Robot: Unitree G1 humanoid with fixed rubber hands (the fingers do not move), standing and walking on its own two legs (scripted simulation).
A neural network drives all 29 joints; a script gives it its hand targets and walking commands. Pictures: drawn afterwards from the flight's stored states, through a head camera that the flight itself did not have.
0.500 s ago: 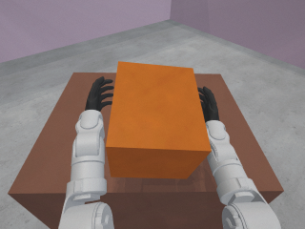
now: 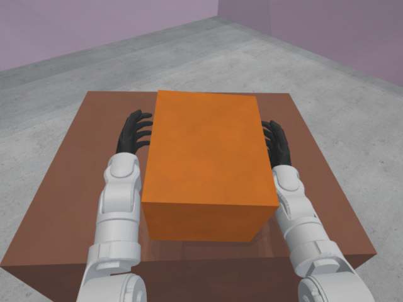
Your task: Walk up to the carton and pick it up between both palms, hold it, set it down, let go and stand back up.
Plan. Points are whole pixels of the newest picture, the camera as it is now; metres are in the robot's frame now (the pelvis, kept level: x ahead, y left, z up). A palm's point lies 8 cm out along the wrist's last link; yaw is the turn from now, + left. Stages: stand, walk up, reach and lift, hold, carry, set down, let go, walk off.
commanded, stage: set down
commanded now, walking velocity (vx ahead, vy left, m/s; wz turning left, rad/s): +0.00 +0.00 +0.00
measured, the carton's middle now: (204, 166) +0.36 -0.02 +0.08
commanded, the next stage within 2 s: none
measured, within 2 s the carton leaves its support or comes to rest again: rests again in 1.88 s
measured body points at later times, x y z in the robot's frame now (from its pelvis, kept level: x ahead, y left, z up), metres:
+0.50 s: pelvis -0.01 +0.00 +0.00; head -0.01 +0.03 +0.45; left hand +0.42 +0.11 +0.11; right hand +0.36 -0.18 +0.09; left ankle -0.03 +0.10 -0.75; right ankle -0.01 -0.14 -0.75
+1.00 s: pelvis +0.01 +0.00 +0.00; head +0.04 +0.03 +0.45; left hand +0.44 +0.11 +0.08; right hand +0.37 -0.19 +0.06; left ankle -0.03 +0.10 -0.75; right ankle -0.01 -0.14 -0.75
